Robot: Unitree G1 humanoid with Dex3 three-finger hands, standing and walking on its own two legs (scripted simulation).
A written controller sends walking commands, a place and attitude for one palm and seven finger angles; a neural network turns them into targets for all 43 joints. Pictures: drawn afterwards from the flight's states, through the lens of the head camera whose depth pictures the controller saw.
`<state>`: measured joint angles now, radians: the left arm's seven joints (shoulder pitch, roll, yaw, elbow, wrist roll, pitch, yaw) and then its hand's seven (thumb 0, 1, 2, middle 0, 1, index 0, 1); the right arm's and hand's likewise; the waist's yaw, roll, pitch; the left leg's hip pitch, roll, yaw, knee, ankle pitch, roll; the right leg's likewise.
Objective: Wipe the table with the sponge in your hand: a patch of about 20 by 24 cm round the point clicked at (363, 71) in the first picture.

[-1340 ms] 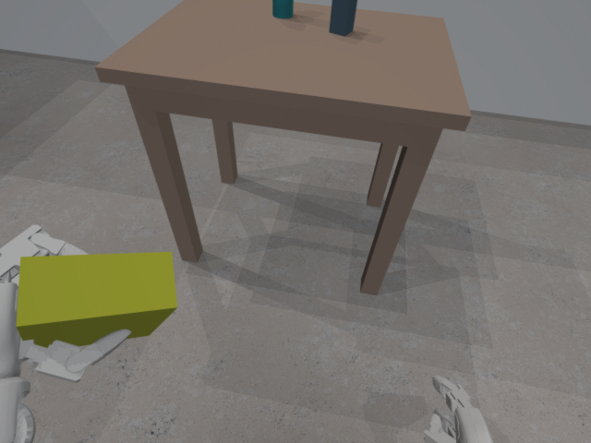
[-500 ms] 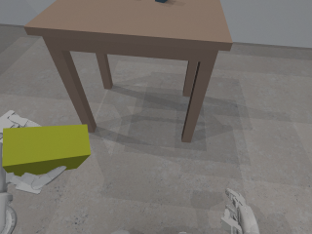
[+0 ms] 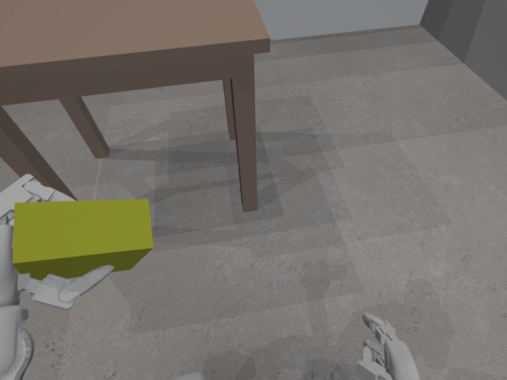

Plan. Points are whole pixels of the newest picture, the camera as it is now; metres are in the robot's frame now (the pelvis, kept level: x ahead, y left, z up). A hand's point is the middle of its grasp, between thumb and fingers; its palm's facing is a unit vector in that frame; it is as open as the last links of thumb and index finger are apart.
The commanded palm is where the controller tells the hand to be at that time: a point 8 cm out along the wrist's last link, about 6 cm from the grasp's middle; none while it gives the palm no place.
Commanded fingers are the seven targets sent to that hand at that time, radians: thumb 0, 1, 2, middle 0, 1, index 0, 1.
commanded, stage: turn to face it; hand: left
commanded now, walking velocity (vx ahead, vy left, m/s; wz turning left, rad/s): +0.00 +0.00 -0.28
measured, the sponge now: (103, 241) +0.24 +0.20 +0.15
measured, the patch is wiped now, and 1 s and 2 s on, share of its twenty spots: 0.00 0.00 0.00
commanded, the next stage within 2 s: take the last steps up to it in 0.12 s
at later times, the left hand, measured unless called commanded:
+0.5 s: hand (84, 250) +0.22 +0.20 +0.18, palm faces +0.32 -0.85 -0.42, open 10.0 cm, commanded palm +0.18 +0.24 +0.20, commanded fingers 0.00 0.10 1.30 -1.20 -1.60 -1.20 -1.60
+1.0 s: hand (98, 190) +0.29 +0.21 +0.18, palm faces +0.33 -0.84 -0.44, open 10.0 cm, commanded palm +0.25 +0.26 +0.20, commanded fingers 0.00 0.10 1.30 -1.20 -1.60 -1.20 -1.60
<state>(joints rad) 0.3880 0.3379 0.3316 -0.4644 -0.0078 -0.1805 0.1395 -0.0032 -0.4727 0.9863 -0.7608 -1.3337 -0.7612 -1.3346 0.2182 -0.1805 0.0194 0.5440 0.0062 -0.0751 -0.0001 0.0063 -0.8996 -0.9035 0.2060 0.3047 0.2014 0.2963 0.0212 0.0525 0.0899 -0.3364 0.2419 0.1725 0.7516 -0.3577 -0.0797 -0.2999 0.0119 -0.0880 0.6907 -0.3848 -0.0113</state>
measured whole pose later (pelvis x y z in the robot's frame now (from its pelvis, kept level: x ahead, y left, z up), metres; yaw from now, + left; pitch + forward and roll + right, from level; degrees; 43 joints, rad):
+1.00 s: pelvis +0.05 +0.00 +0.01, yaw -7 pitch -1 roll +3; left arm 0.47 0.37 0.37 -0.48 0.00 -0.25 0.17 0.00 -0.47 0.99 -0.76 -1.34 -0.76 -1.34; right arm 0.20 -0.21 -0.05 0.62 0.00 -0.07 -0.06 0.01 -0.90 -0.90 0.20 0.30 0.20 0.30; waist 0.01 -0.05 0.07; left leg -0.29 0.05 0.18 0.58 -0.24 0.01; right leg -0.28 -0.11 -0.04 0.90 -0.53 0.01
